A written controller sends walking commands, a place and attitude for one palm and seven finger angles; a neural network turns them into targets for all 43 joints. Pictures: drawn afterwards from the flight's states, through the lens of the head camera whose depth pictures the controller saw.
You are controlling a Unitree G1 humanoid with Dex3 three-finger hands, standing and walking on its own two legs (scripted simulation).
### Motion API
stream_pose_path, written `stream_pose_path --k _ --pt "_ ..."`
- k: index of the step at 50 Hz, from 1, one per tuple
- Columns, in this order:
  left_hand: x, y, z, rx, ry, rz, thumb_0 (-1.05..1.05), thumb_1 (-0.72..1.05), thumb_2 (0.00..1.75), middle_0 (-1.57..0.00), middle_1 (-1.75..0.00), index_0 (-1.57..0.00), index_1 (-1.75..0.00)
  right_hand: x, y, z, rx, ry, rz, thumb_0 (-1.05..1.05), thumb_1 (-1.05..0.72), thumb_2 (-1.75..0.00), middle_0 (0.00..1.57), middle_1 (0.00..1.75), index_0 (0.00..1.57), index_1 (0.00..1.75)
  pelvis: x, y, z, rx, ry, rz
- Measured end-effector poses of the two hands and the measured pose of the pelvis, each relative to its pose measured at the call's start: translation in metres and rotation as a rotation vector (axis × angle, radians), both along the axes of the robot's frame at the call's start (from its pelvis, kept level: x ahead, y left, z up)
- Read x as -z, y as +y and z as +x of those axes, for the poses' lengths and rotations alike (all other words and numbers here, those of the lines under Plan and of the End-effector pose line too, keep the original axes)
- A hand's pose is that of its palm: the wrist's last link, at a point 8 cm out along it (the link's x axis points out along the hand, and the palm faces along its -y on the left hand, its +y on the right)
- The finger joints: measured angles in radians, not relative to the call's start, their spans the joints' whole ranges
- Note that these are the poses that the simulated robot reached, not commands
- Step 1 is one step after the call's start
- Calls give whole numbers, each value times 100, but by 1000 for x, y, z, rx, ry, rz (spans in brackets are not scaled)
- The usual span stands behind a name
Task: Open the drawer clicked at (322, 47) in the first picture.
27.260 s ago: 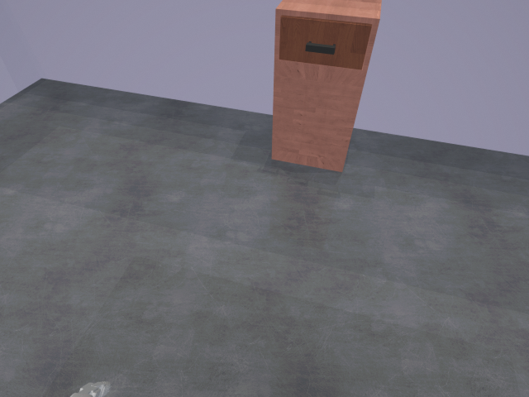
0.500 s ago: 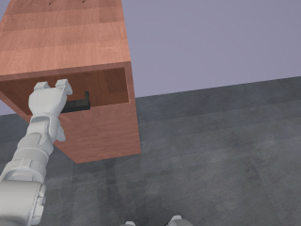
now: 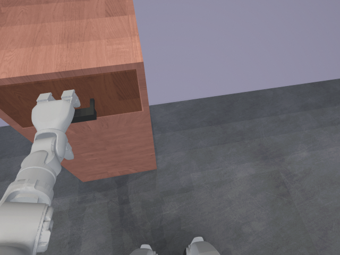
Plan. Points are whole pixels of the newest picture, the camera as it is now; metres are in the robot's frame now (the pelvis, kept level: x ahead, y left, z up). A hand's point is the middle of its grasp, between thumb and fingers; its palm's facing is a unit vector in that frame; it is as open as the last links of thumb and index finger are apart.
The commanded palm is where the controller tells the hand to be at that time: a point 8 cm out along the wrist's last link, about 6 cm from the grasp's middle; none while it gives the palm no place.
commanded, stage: lower the fingers behind the handle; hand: left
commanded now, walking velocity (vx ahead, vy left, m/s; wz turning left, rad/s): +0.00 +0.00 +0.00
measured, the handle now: (73, 110) +0.49 +0.27 -0.02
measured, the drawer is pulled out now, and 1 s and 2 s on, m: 0.00 0.00 0.00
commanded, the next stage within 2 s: lift the fingers back up to retry in 0.80 s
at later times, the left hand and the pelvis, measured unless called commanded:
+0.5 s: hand (66, 127) +0.43 +0.27 -0.01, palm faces -0.04 +0.03 -1.00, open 13.8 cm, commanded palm +0.41 +0.27 +0.01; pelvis -0.02 -0.01 -0.02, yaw +0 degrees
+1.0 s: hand (66, 126) +0.43 +0.27 -0.01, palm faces -0.05 +0.02 -1.00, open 13.8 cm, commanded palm +0.41 +0.28 +0.03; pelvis -0.03 -0.01 -0.02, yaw +0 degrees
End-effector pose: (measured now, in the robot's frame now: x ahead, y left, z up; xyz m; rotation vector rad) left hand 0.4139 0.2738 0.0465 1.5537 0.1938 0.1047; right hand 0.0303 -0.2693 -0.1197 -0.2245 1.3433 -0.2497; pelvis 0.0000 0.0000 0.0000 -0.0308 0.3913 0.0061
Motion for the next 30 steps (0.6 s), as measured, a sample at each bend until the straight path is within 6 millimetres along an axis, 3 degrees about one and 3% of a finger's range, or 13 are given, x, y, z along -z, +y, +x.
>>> stream_pose_path --k 17,30 --pt "7 -4 -3 -9 -25 33 0 -49 30 -25 -124 -32 -120 10 -1 4 -31 -32 5 1 -91 -90 20 30 20 30 11 -3 -11 -8 16 0" --pt "7 -5 -2 -18 -1 45 0 -49 30 -22 -126 -32 -120 19 -5 -14 -20 -31 6 1 -91 -90 20 30 20 30 19 -7 -23 -2 27 6"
